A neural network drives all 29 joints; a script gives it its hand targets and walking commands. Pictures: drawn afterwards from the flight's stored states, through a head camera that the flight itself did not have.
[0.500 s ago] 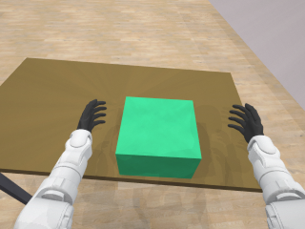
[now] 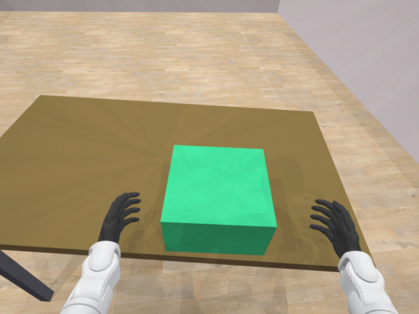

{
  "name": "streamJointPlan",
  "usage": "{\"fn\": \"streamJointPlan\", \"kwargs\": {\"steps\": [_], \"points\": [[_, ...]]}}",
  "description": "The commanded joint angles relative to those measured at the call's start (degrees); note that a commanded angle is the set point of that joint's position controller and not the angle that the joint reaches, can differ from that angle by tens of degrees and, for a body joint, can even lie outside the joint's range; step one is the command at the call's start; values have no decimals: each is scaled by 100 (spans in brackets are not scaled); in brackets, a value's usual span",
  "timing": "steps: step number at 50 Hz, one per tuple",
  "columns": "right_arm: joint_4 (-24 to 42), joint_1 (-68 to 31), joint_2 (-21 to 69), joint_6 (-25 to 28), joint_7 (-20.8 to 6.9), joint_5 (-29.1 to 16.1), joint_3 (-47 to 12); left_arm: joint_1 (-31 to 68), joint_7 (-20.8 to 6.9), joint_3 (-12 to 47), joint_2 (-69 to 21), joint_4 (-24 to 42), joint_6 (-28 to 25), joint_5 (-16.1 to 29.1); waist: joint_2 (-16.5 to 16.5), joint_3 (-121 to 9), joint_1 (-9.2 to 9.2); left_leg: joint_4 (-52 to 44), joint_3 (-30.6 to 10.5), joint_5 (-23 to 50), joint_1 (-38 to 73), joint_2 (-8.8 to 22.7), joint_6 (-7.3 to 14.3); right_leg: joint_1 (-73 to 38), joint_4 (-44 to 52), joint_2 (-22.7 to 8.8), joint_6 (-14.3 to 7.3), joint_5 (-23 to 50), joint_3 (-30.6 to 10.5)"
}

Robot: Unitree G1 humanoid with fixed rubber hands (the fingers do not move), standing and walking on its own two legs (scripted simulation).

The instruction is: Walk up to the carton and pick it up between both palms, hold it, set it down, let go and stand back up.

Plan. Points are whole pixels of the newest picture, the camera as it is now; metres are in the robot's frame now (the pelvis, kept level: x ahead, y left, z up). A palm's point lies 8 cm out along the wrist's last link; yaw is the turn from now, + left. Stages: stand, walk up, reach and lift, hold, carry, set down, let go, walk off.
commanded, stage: set down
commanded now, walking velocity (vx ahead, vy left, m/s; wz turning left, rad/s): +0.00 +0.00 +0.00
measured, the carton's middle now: (216, 197) +0.43 -0.01 -0.06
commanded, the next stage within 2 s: let go in 1.60 s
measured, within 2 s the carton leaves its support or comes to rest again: neither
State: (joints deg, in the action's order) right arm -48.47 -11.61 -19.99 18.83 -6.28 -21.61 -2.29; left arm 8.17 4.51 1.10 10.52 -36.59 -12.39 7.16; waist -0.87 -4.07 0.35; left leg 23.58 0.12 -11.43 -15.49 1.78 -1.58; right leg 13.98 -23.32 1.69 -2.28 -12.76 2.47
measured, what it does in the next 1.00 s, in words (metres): stands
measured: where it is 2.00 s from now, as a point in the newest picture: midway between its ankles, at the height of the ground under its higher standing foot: outside the picture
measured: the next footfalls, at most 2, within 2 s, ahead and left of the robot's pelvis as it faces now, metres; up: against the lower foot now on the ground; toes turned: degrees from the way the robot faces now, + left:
none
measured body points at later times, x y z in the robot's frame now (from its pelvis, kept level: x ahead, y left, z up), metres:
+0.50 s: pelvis +0.01 +0.00 +0.00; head +0.00 +0.01 +0.45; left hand +0.24 +0.20 -0.02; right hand +0.23 -0.25 -0.02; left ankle +0.01 +0.14 -0.74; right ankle -0.01 -0.09 -0.74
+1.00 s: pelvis +0.02 +0.01 +0.00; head +0.01 +0.02 +0.45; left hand +0.21 +0.23 -0.06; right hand +0.20 -0.23 -0.05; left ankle +0.00 +0.14 -0.74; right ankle -0.01 -0.09 -0.74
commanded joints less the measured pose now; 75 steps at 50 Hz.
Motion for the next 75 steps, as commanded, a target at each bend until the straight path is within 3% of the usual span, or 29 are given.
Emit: {"fn": "streamJointPlan", "kwargs": {"steps": [1, 5, 11, 17, 18, 23, 26, 34, 43, 48, 56, 62, 75], "points": [[1047, -739, -867, 354, -2, 84, 375, 875, 24, -65, 479, 1086, -397, 23, -122, -1108, 89, -56, -131, 1083, 912, -195, -22, -430, 275, -58, 293, 1466, -323], [1067, -366, -794, 441, -37, 172, 434, 508, 46, 27, 411, 1059, -479, 33, -103, -756, 52, -121, -129, 820, 864, -188, -25, -325, 298, -75, 253, 1103, -324], [1321, 89, -663, 634, -58, 202, 367, 0, 80, -16, 395, 1145, -660, 1, -147, -605, -99, -103, -100, 861, 883, -187, 7, -398, 243, -93, 221, 1155, -398], [1448, 748, -549, 906, -6, 308, 386, -646, 57, -21, 313, 1351, -858, -39, -124, -551, -90, -3, -95, 1170, 1016, -191, -50, -542, 161, -83, 184, 1568, -427], [1387, 779, -516, 932, 10, 320, 393, -680, 45, -1, 309, 1321, -872, -48, -106, -495, -27, -29, -81, 1073, 1019, -200, -46, -534, 185, -95, 182, 1539, -442], [1357, 1065, -424, 939, 59, 438, 410, -956, 3, -10, 281, 1376, -816, -87, -101, -214, -86, -82, -61, 909, 1044, -196, -45, -433, 266, -108, 122, 1252, -455], [1186, 1121, -406, 857, 90, 580, 423, -1052, -36, -27, 273, 1204, -644, -190, -91, -83, -79, -148, -38, 786, 1094, -186, -45, -438, 335, -120, 81, 1111, -441], [1536, 1154, -120, 468, 206, 940, 454, -998, -34, 2, 504, 1279, -269, -84, -209, 39, -103, -258, 95, 308, 1031, -189, 46, -427, 455, -234, 56, 585, -484], [1435, 1579, 58, 213, 345, 1177, 424, -1536, -196, -161, 511, 1344, 221, -394, 21, 66, -143, -257, 139, 1237, 1553, -165, -52, -668, 523, -171, 38, 1398, -371], [1514, 1503, 199, 125, 377, 1452, 486, -1527, -205, -155, 508, 1370, 412, -424, 26, 316, -203, -318, 197, 1186, 1511, -136, -45, -559, 610, -158, 22, 1159, -320], [1238, 1621, 345, -118, 425, 1831, 604, -1589, -235, -140, 537, 1254, 767, -515, 38, 357, -144, -317, 230, 1132, 1547, -49, -46, -511, 638, -145, -15, 936, -258], [1176, 1707, 443, -134, 477, 1875, 543, -1693, -280, -258, 640, 1376, 944, -606, 95, 71, -199, -209, 276, 1591, 1661, -62, -75, -687, 579, -140, 43, 1435, -260], [1050, 1608, 464, -375, 546, 2138, 535, -1526, -387, -291, 692, 1219, 1466, -693, 76, 366, -178, -276, 353, 1139, 1446, -91, -46, -632, 631, -156, 61, 954, -178]]}}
